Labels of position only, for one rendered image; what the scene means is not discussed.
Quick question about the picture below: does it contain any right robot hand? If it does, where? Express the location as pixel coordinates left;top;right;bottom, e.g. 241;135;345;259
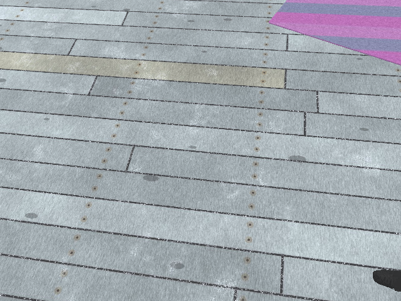
373;270;401;292

